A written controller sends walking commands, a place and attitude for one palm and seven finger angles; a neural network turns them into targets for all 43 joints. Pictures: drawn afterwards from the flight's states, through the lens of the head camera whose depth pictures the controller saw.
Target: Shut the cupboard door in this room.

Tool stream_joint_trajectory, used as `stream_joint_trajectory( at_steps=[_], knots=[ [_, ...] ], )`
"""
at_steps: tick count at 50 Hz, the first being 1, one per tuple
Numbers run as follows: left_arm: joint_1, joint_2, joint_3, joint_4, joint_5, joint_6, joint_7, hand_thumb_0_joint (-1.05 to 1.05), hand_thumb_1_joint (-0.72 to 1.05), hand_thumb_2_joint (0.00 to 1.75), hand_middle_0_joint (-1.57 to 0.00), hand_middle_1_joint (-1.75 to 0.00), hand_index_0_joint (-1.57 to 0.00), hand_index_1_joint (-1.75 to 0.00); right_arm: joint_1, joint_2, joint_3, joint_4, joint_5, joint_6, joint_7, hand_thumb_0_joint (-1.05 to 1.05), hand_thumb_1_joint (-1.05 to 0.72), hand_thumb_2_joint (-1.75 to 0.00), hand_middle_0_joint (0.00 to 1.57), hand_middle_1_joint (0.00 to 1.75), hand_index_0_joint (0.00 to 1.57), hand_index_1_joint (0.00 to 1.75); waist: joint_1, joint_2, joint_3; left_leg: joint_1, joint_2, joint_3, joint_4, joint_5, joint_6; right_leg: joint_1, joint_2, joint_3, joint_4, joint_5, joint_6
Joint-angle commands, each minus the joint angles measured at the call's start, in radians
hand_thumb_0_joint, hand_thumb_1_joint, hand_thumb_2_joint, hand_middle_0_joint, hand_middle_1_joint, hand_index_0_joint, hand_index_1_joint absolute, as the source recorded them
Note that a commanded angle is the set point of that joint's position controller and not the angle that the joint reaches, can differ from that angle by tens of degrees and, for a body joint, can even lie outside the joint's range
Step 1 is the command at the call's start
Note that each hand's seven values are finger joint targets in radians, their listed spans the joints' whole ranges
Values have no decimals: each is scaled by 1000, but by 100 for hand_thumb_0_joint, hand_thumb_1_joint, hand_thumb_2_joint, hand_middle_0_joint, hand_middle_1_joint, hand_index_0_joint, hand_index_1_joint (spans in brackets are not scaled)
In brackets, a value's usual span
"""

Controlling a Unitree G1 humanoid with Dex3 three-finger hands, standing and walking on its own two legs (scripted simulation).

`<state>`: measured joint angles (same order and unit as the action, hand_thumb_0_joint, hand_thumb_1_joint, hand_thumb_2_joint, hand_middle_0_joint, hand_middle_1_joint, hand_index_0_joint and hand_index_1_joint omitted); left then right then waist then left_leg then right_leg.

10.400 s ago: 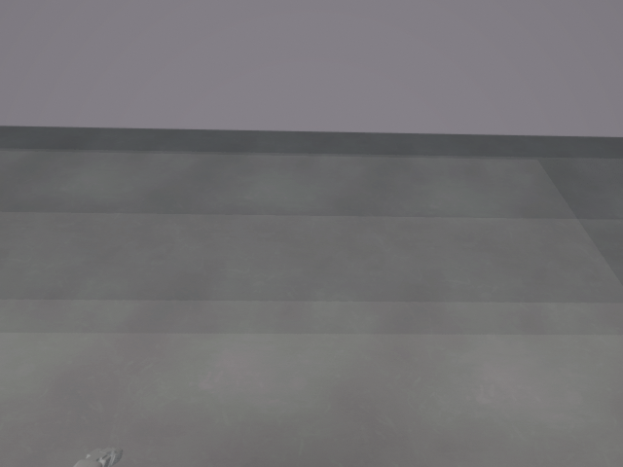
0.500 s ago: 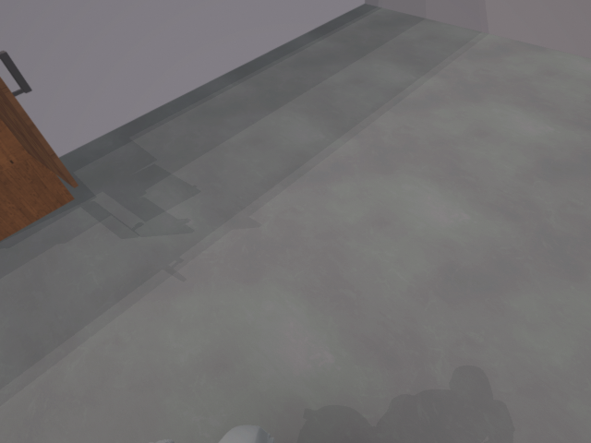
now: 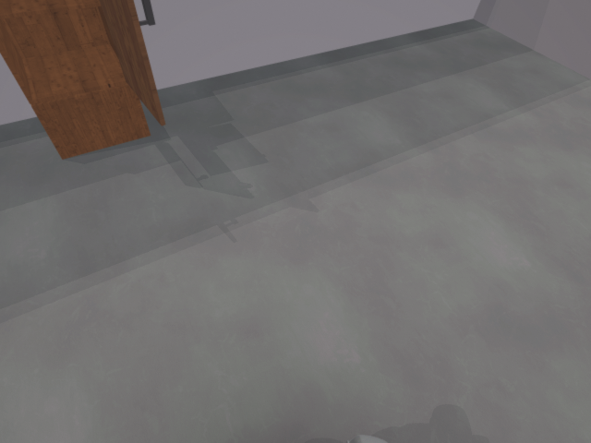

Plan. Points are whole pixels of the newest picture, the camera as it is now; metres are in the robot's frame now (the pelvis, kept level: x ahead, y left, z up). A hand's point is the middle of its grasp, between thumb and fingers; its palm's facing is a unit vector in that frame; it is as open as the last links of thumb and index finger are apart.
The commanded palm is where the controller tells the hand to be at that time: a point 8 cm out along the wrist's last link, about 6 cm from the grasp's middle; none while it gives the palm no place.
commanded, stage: turn or walk to find it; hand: left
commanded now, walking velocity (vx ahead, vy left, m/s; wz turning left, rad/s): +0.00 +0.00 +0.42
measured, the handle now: (140, 4) +1.31 +0.61 -0.02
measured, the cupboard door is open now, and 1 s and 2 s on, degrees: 96 96 96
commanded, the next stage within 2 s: stand and wait in 0.12 s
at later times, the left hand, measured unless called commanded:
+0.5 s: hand out of the picture +0.00 +0.14 -0.16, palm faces +0.16 -0.95 -0.25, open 7.3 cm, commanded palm none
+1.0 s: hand out of the picture -0.06 +0.18 -0.16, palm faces +0.33 -0.91 -0.26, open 7.4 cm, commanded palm none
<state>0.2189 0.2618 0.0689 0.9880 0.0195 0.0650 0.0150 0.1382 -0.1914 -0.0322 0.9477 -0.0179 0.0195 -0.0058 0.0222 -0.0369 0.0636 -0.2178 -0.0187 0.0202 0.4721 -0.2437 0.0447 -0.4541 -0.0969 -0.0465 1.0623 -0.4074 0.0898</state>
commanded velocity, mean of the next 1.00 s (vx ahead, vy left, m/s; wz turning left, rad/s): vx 0.00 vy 0.00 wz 0.29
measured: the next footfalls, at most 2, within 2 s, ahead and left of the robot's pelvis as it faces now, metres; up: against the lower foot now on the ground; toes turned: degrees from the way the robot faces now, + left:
right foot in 0.24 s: +0.04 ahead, -0.14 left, +0.00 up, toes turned +2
left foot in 0.66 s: -0.04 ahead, +0.09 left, +0.00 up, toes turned +14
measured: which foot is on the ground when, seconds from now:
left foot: down 0.00-0.24, up 0.26-0.64, down 0.66-1.00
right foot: up 0.00-0.22, down 0.24-0.68, up 0.70-1.00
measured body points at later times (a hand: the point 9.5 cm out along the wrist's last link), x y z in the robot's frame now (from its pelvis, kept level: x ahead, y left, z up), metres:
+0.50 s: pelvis -0.02 -0.05 +0.00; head -0.01 -0.07 +0.45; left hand +0.00 +0.19 -0.14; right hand +0.03 -0.29 -0.17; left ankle -0.07 +0.10 -0.69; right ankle +0.00 -0.14 -0.74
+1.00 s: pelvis -0.07 -0.04 +0.00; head -0.05 -0.04 +0.45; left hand -0.08 +0.22 -0.14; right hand +0.06 -0.25 -0.16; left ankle -0.08 +0.09 -0.74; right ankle -0.05 -0.16 -0.72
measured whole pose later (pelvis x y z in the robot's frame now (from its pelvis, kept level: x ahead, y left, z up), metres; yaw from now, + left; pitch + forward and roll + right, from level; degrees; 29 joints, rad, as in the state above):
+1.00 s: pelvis -0.07 -0.04 +0.00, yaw +18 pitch +0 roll +0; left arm 0.17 0.20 0.05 0.99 0.01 0.05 0.02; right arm 0.18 -0.19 -0.05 1.00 -0.03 0.04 -0.01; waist -0.02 0.01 0.05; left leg -0.27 -0.04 -0.06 0.47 -0.19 0.01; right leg -0.31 -0.05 -0.03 0.75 -0.44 0.06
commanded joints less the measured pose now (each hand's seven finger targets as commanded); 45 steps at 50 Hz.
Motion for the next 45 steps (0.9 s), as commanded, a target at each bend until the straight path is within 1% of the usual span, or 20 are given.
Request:
stream_joint_trajectory(
  at_steps=[1, 5, 8, 10, 11, 12, 13, 14, 16, 19, 26, 29, 31, 32, 33, 34, 35, 36, 40, 45],
  knots=[
    [-47, 50, 5, -102, -6, -30, 1, 0, 90, 90, -20, -30, -20, -30, 84, -205, -60, -38, -2, -13, -11, 0, -90, -90, 20, 30, 20, 30, -51, 166, -72, 121, 265, -263, -144, 417, 128, -58, 2, 25, -67, -22, 3],
    [-78, 37, 0, -123, -9, -36, 4, 0, 90, 90, -20, -30, -20, -30, 88, -207, -69, -41, -8, -4, -8, 0, -90, -90, 20, 30, 20, 30, -60, 176, -67, 71, 255, -321, -128, 384, 131, 22, 30, 17, -216, -52, -10],
    [-19, 26, -5, -113, -12, -44, 7, 0, 90, 90, -20, -30, -20, -30, 68, -199, -68, -46, -9, -3, -8, 0, -90, -90, 20, 30, 20, 30, -34, 199, -109, 54, 228, -330, -92, 410, 119, 126, 60, 1, -382, 2, -25],
    [55, 33, -7, -82, -11, -59, 11, 0, 90, 90, -20, -30, -20, -30, 57, -176, -65, -38, 0, -5, -7, 0, -90, -90, 20, 30, 20, 30, 4, 144, -142, -14, 184, -294, -26, 337, 72, 290, 58, -9, -608, 180, -31],
    [79, 65, -5, -71, -5, -71, 16, 0, 90, 90, -20, -30, -20, -30, 69, -136, -58, -31, 8, -9, -4, 0, -90, -90, 20, 30, 20, 30, 12, 56, -155, -101, 129, -244, 49, 207, 20, 406, -16, 61, -712, 250, -48],
    [78, 134, 5, -67, 6, -82, 23, 0, 90, 90, -20, -30, -20, -30, 87, -71, -42, -41, 14, -12, 1, 0, -90, -90, 20, 30, 20, 30, 3, -169, -140, -256, 7, -112, 182, -58, -47, 473, -224, 292, -751, 323, -130],
    [63, 167, 9, -84, 3, -80, 19, 0, 90, 90, -20, -30, -20, -30, 60, -89, -48, -55, 9, 4, -2, 0, -90, -90, 20, 30, 20, 30, 18, -222, -92, -255, -20, -98, 326, -310, -64, 329, -345, 374, -805, 310, -234],
    [29, 148, 11, -91, -1, -80, 20, 0, 90, 90, -20, -30, -20, -30, 59, -112, -55, -42, -1, 22, -4, 0, -90, -90, 20, 30, 20, 30, 9, -229, -50, -235, 9, -137, 429, -307, -57, 219, -322, 375, -835, 212, -263],
    [-29, 89, -6, -83, -2, -76, 20, 0, 90, 90, -20, -30, -20, -30, 86, -97, -54, 10, -1, 26, 1, 0, -90, -90, 20, 30, 20, 30, -28, -82, 18, -230, 24, -108, 537, -212, -59, 183, -226, 258, -812, 248, -243],
    [-18, 63, -14, -69, -3, -84, 16, 0, 90, 90, -20, -30, -20, -30, 132, -79, -46, 46, 2, 26, 2, 0, -90, -90, 20, 30, 20, 30, -32, -99, -15, -197, 38, -67, 530, -152, -78, 226, -165, 143, -780, 371, -219],
    [96, 106, 12, 4, 6, -79, 20, 0, 90, 90, -20, -30, -20, -30, 54, -56, -29, 48, 11, 11, -6, 0, -90, -90, 20, 30, 20, 30, 30, -124, -46, -164, 44, -8, 291, -244, -89, 363, -219, 149, -713, 597, -265],
    [86, 116, 17, 17, 5, -72, 22, 0, 90, 90, -20, -30, -20, -30, 81, -51, -24, 61, 14, 5, -8, 0, -90, -90, 20, 30, 20, 30, 13, -122, -90, -88, 31, 20, 143, -175, -87, 376, -213, 118, -657, 626, -239],
    [57, 107, 15, 17, -5, -64, 23, 0, 90, 90, -20, -30, -20, -30, 134, -58, -23, 81, 13, -3, -8, 0, -90, -90, 20, 30, 20, 30, -23, -99, -97, 58, 42, 25, -44, -5, -75, 283, -194, 71, -600, 506, -177],
    [53, 80, 11, 7, -13, -56, 21, 0, 90, 90, -20, -30, -20, -30, 150, -93, -27, 83, 10, -10, -7, 0, -90, -90, 20, 30, 20, 30, -33, 2, -97, 139, 102, -51, -117, 69, -51, 182, -138, 19, -529, 357, -128],
    [56, 33, 3, -17, -15, -49, 14, 0, 90, 90, -20, -30, -20, -30, 148, -160, -41, 70, 0, -14, -8, 0, -90, -90, 20, 30, 20, 30, -30, 210, -81, 163, 271, -260, -152, 195, 25, 41, -36, -67, -398, 139, -64],
    [12, 11, -9, -36, -10, -43, 13, 0, 90, 90, -20, -30, -20, -30, 144, -199, -50, 64, -2, -9, -10, 0, -90, -90, 20, 30, 20, 30, -48, 314, -50, 97, 372, -360, -223, 248, 111, -2, 9, -78, -249, -132, -40],
    [-39, 25, -7, -40, -5, -28, 18, 0, 90, 90, -20, -30, -20, -30, 138, -192, -51, 66, -3, -9, -17, 0, -90, -90, 20, 30, 20, 30, -63, 318, -14, -4, 368, -369, -248, 200, 138, 19, -5, -13, -140, -157, -43],
    [-47, 31, -3, -35, -3, -27, 13, 0, 90, 90, -20, -30, -20, -30, 110, -172, -44, 61, -6, -9, -21, 0, -90, -90, 20, 30, 20, 30, -46, 250, 10, -11, 331, -339, -230, 207, 137, -4, -6, 10, -89, -122, -44],
    [-10, 14, -6, -16, -6, -35, 2, 0, 90, 90, -20, -30, -20, -30, 66, -180, -43, 38, -2, -13, -22, 0, -90, -90, 20, 30, 20, 30, -28, 171, -28, 43, 263, -255, -180, 297, 119, -7, 11, 8, -97, -56, -30],
    [-43, 13, -5, -48, -10, -36, 6, 0, 90, 90, -20, -30, -20, -30, 97, -190, -57, 23, -6, -5, -17, 0, -90, -90, 20, 30, 20, 30, -52, 192, -61, 66, 254, -319, -157, 319, 131, 28, 35, 14, -211, -67, -25]
  ],
)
